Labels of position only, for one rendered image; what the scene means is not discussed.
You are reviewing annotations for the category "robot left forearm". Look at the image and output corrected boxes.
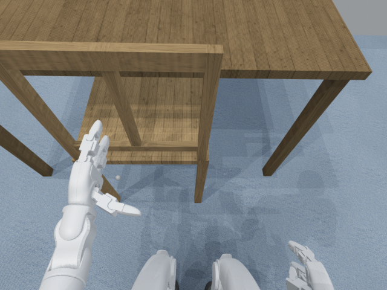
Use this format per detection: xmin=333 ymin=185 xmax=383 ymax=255
xmin=39 ymin=204 xmax=97 ymax=290

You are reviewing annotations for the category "chair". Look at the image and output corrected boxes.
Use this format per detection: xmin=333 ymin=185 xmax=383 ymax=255
xmin=0 ymin=40 xmax=224 ymax=203

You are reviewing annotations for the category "robot left thigh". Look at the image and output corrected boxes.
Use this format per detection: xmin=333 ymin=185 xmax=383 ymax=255
xmin=131 ymin=254 xmax=177 ymax=290

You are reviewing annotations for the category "robot thigh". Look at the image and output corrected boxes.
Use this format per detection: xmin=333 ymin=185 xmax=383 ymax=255
xmin=212 ymin=258 xmax=260 ymax=290
xmin=131 ymin=254 xmax=177 ymax=290

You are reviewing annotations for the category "right robot hand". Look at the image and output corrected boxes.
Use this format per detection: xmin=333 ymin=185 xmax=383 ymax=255
xmin=286 ymin=240 xmax=334 ymax=290

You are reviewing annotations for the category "robot right thigh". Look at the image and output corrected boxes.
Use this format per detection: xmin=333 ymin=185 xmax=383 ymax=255
xmin=212 ymin=258 xmax=260 ymax=290

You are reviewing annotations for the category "left robot hand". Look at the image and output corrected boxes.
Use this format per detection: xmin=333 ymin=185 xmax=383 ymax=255
xmin=68 ymin=120 xmax=141 ymax=217

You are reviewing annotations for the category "table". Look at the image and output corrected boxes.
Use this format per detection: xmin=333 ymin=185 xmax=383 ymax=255
xmin=0 ymin=0 xmax=372 ymax=176

